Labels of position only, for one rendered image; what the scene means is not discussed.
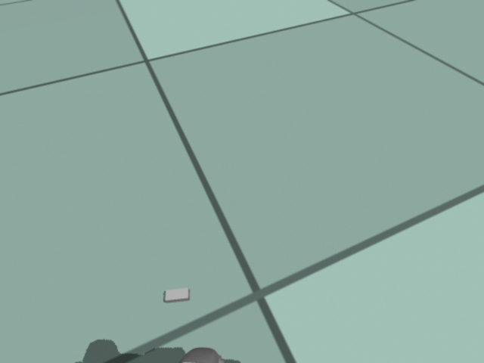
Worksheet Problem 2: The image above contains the small box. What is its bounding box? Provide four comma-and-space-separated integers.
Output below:
165, 288, 190, 303

